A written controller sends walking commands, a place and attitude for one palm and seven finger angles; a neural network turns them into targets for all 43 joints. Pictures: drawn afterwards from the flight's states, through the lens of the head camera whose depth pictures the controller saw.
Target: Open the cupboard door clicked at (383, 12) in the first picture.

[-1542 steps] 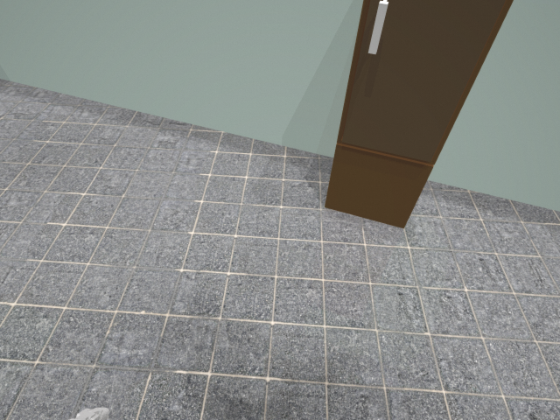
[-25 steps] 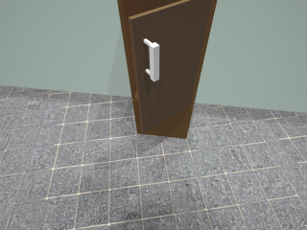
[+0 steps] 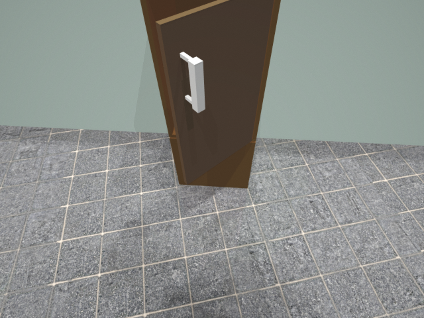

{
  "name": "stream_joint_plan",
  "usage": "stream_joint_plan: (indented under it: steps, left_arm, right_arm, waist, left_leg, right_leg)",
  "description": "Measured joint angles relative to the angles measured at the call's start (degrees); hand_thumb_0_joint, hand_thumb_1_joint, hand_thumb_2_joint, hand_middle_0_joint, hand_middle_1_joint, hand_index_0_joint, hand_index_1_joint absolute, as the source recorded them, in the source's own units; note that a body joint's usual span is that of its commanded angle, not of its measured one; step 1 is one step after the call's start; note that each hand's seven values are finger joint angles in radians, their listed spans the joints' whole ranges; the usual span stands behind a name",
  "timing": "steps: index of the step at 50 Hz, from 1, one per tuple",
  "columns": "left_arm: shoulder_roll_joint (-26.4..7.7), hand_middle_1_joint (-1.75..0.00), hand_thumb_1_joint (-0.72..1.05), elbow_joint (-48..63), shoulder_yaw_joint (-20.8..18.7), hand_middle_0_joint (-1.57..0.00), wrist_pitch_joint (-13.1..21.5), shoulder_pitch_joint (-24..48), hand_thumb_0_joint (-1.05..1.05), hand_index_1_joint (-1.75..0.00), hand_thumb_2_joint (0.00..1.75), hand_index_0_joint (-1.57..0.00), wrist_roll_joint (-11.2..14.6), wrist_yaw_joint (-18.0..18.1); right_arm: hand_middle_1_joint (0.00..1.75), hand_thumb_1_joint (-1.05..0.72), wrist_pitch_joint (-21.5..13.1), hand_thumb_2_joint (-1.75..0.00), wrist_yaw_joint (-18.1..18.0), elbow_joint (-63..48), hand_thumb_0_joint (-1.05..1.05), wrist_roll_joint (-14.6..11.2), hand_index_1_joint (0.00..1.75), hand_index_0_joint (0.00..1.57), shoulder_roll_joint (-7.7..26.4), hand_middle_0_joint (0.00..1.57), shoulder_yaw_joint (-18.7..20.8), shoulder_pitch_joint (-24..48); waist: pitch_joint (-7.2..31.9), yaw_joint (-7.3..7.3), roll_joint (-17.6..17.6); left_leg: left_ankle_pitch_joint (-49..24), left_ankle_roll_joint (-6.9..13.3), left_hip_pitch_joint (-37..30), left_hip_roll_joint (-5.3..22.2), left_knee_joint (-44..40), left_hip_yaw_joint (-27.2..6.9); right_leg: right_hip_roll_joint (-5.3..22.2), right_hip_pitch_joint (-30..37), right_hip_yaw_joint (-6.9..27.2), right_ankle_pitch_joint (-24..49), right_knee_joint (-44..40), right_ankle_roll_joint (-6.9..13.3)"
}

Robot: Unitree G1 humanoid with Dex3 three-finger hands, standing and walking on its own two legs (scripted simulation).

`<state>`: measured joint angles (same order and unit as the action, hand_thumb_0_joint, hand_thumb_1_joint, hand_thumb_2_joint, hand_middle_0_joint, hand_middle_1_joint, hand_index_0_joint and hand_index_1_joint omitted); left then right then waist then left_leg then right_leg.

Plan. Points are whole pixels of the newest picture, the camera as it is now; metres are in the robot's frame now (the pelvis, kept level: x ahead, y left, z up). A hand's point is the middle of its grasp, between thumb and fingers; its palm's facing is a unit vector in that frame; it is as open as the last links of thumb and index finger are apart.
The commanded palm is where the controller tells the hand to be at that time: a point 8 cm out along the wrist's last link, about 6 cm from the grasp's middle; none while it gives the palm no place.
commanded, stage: walk to a spot facing it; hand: left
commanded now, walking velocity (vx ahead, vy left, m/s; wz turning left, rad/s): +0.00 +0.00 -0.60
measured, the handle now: (191, 82) +0.61 +0.09 +0.10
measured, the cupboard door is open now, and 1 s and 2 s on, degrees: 44 44 44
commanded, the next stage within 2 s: none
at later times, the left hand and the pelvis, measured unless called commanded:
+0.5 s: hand out of the picture +0.08 +0.18 -0.17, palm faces -0.22 -0.94 -0.25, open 7.4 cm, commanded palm none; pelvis -0.01 -0.01 +0.00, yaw -17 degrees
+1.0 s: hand (159, 297) +0.19 +0.14 -0.18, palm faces -0.53 -0.80 -0.27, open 7.4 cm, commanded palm none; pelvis -0.02 +0.01 -0.02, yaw -33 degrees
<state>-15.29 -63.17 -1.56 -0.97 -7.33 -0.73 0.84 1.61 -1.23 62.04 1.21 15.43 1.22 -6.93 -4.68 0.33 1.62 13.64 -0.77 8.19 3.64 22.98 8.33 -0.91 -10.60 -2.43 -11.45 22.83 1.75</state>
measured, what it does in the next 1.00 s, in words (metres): steps on the spot, turning right: left foot, then right foot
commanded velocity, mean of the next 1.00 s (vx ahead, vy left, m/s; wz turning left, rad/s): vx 0.00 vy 0.00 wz -0.60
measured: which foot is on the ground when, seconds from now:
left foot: down 0.00-0.26, up 0.28-0.58, down 0.60-1.00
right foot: down 0.00-0.60, up 0.62-0.82, down 0.84-1.00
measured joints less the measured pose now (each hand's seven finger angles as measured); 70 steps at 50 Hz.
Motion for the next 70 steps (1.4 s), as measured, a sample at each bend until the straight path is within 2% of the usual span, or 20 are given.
stream_joint_plan:
  steps: [7,11,13,16,19,24,29,30,35,41,43,47,52,54,58,62,64,65,67,70]
  left_arm:
    - [2.1,-0.3,0.9,3.7,-1.0,-0.2,-2.2,-1.9,0.01,-0.3,0.89,-0.2,-0.3,-1.1]
    - [3.2,-0.3,0.91,5.9,-1.7,-0.2,-3.2,-1.7,0.01,-0.3,0.89,-0.2,-0.4,-1.7]
    - [3.6,-0.3,0.91,7.5,-2.0,-0.2,-2.6,-2.2,0.01,-0.3,0.89,-0.2,-0.4,-2.0]
    - [3.8,-0.3,0.9,8.6,-2.3,-0.2,-1.0,-2.8,0.01,-0.3,0.89,-0.2,-0.4,-1.2]
    - [4.5,-0.3,0.9,8.6,-2.4,-0.2,-0.8,-3.5,0.01,-0.3,0.89,-0.2,-0.4,-0.2]
    - [4.0,-0.3,0.9,7.9,-2.6,-0.2,-1.2,-5.2,0.01,-0.3,0.89,-0.2,-0.6,-0.1]
    - [2.6,-0.3,0.9,8.1,-3.2,-0.2,-2.0,-5.4,0.01,-0.3,0.89,-0.2,-0.4,-0.6]
    - [2.7,-0.3,0.9,8.6,-3.2,-0.2,-2.3,-5.6,0.01,-0.3,0.89,-0.2,-0.1,-0.8]
    - [-0.2,-0.3,0.91,10.3,-4.0,-0.2,-2.9,-1.1,0.01,-0.3,0.89,-0.2,-0.3,-2.1]
    - [-0.9,-0.3,0.91,13.9,-3.5,-0.19,-1.9,0.2,0.01,-0.3,0.89,-0.2,-0.1,-3.1]
    - [-1.9,-0.3,0.91,14.7,-3.4,-0.19,-0.8,-0.6,0.01,-0.3,0.89,-0.2,-0.3,-2.9]
    - [-0.7,-0.3,0.91,13.6,-2.8,-0.19,-1.5,-0.3,0.01,-0.3,0.89,-0.2,-0.8,-1.7]
    - [0.0,-0.3,0.9,12.2,-2.2,-0.2,-2.8,-1.6,0.01,-0.3,0.89,-0.2,-0.6,-1.5]
    - [0.3,-0.3,0.9,11.9,-2.1,-0.2,-3.7,-1.3,0.01,-0.3,0.89,-0.2,-0.1,-2.0]
    - [0.1,-0.3,0.91,11.6,-2.6,-0.2,-3.9,0.0,0.01,-0.3,0.89,-0.2,-0.3,-3.1]
    - [0.8,-0.3,0.91,12.5,-2.2,-0.19,-3.1,0.8,0.01,-0.3,0.89,-0.2,0.0,-3.5]
    - [0.8,-0.3,0.91,13.0,-1.9,-0.19,-2.3,0.5,0.01,-0.3,0.89,-0.2,0.1,-3.5]
    - [0.1,-0.3,0.91,13.6,-1.7,-0.19,-1.8,-0.1,0.01,-0.3,0.89,-0.2,0.0,-3.5]
    - [0.2,-0.3,0.91,13.0,-1.9,-0.2,-1.0,0.2,0.01,-0.3,0.89,-0.2,-0.1,-2.7]
    - [1.0,-0.3,0.91,12.1,-1.9,-0.2,-1.2,-0.1,0.01,-0.3,0.89,-0.2,-0.4,-1.8]
  right_arm:
    - [0.3,-0.91,0.6,-0.89,-0.3,-3.4,0.01,0.2,0.3,0.2,-2.9,0.2,0.9,-3.0]
    - [0.3,-0.91,0.3,-0.89,-0.4,-3.8,0.01,0.8,0.3,0.2,-3.4,0.2,1.4,-4.7]
    - [0.3,-0.9,0.6,-0.89,-0.3,-3.8,0.01,0.8,0.3,0.2,-3.2,0.2,1.5,-5.6]
    - [0.3,-0.9,2.2,-0.89,0.0,-4.1,0.01,-0.1,0.3,0.2,-2.8,0.2,2.1,-4.5]
    - [0.3,-0.91,2.4,-0.89,-0.2,-5.2,0.01,-0.3,0.3,0.2,-2.3,0.2,2.5,-1.5]
    - [0.3,-0.91,1.2,-0.9,-0.4,-8.6,0.01,-0.9,0.3,0.2,-3.2,0.2,2.2,2.1]
    - [0.3,-0.91,-0.4,-0.9,-0.7,-11.2,0.01,-1.3,0.3,0.2,-3.9,0.2,1.4,3.6]
    - [0.3,-0.91,-0.9,-0.9,-0.8,-12.0,0.01,-1.0,0.3,0.2,-3.3,0.2,1.2,3.1]
    - [0.3,-0.91,-1.5,-0.89,-1.0,-12.0,0.01,0.7,0.3,0.2,-4.2,0.2,0.6,1.0]
    - [0.3,-0.9,-0.1,-0.89,-0.2,-11.1,0.01,1.0,0.3,0.2,-2.7,0.2,0.8,-2.9]
    - [0.3,-0.9,0.7,-0.89,0.1,-11.3,0.01,0.3,0.3,0.2,-2.1,0.2,1.2,-3.8]
    - [0.3,-0.91,1.6,-0.89,0.0,-10.5,0.01,-0.5,0.3,0.2,0.0,0.2,2.0,-2.1]
    - [0.3,-0.91,0.1,-0.9,-0.1,-11.6,0.01,-0.7,0.3,0.2,0.1,0.2,1.8,-3.2]
    - [0.3,-0.91,-0.8,-0.9,-0.4,-11.8,0.01,0.0,0.3,0.2,0.1,0.2,1.6,-4.3]
    - [0.3,-0.91,-1.4,-0.89,-0.4,-10.4,0.01,0.8,0.3,0.2,-1.5,0.2,0.7,-6.9]
    - [0.3,-0.9,-0.9,-0.89,-0.1,-9.1,0.01,1.1,0.3,0.2,-1.9,0.2,0.4,-8.7]
    - [0.3,-0.9,-0.7,-0.89,0.2,-9.0,0.01,0.8,0.3,0.2,-1.9,0.2,0.5,-9.5]
    - [0.3,-0.9,-0.5,-0.89,0.4,-9.3,0.01,0.4,0.3,0.2,-2.2,0.2,0.6,-10.1]
    - [0.3,-0.9,0.6,-0.89,0.4,-9.0,0.01,-0.2,0.3,0.2,-1.7,0.2,1.0,-8.8]
    - [0.3,-0.9,1.4,-0.89,0.2,-8.9,0.01,-0.5,0.3,0.2,-1.2,0.2,1.7,-5.8]
  waist:
    - [-1.2,-0.14,-1.6]
    - [-2.8,0.07,-1.1]
    - [-2.8,0.27,-0.3]
    - [-3.3,0.57,-0.2]
    - [-4.3,0.59,0.1]
    - [-3.2,1.21,-2.5]
    - [-1.8,1.57,-4.0]
    - [-0.8,1.38,-2.5]
    - [-3.2,1.76,-3.6]
    - [-2.9,1.37,-0.2]
    - [-1.6,1.17,-1.8]
    - [-3.8,-0.06,-1.0]
    - [-2.3,-0.99,-3.3]
    - [-2.0,-1.21,-2.9]
    - [-2.3,-0.99,-3.3]
    - [-2.1,-0.89,-1.2]
    - [-1.5,-1.0,-0.7]
    - [-0.6,-1.14,-2.1]
    - [-1.0,-0.96,-2.0]
    - [-2.2,-1.26,-1.6]
  left_leg:
    - [3.7,0.4,2.8,0.9,6.2,4.2]
    - [5.3,0.1,3.0,2.0,8.9,6.0]
    - [6.8,-0.7,4.0,3.4,12.0,6.1]
    - [15.1,-1.4,10.5,2.3,27.3,-0.2]
    - [15.1,-1.9,15.4,0.2,37.5,-5.6]
    - [13.6,-2.3,15.1,-1.7,30.5,-7.3]
    - [6.8,-1.4,8.9,-2.3,11.4,-8.4]
    - [4.6,-0.2,7.3,-0.8,6.6,-9.7]
    - [3.2,-1.6,6.5,0.4,8.4,-8.4]
    - [5.7,-3.4,6.3,4.7,11.9,-6.4]
    - [11.4,-3.2,10.0,3.8,20.1,-4.9]
    - [17.7,-2.3,15.3,1.5,33.7,-7.1]
    - [10.5,-1.7,11.0,-0.8,16.2,-5.4]
    - [4.2,-0.2,11.0,0.2,14.2,-4.9]
    - [3.7,-0.3,8.6,2.3,11.4,-2.9]
    - [2.8,-1.5,7.1,5.4,9.0,-1.6]
    - [4.0,-2.4,7.4,6.7,10.8,-0.6]
    - [5.0,-2.7,8.6,6.2,13.2,0.5]
    - [13.4,-3.0,12.1,5.6,22.4,-1.6]
    - [16.1,-3.1,15.8,3.1,32.0,-5.0]
  right_leg:
    - [-0.5,-6.5,3.9,-3.3,10.0,-0.2]
    - [0.5,-10.6,2.0,-13.4,23.4,-0.6]
    - [1.1,-8.6,1.4,-8.2,18.8,-0.4]
    - [0.1,-8.6,2.7,-8.3,16.8,0.7]
    - [-1.8,-8.2,4.5,-6.2,13.4,0.8]
    - [-2.8,-7.1,9.9,-1.3,6.8,0.4]
    - [-4.1,-8.0,14.0,-0.4,6.6,-1.2]
    - [-5.3,-9.5,13.2,-2.1,8.7,-1.4]
    - [-2.0,-17.3,5.3,-16.8,32.7,-4.0]
    - [0.5,-10.7,-0.5,-10.5,19.0,-3.1]
    - [1.7,-9.4,2.8,-3.6,13.4,-1.3]
    - [0.4,-10.5,5.4,-5.0,15.5,-2.3]
    - [-0.5,-11.5,9.9,-2.8,13.4,-3.6]
    - [-1.3,-14.2,9.1,-10.2,19.4,-3.4]
    - [-0.1,-17.8,3.7,-15.4,34.6,-4.1]
    - [0.9,-13.0,-1.0,-15.7,26.2,-3.7]
    - [1.0,-8.3,-1.9,-9.4,16.4,-2.8]
    - [2.1,-6.1,-0.2,-4.0,11.1,-1.5]
    - [1.6,-7.0,2.0,-6.9,12.1,-1.5]
    - [0.4,-7.3,4.4,-6.5,12.3,-2.1]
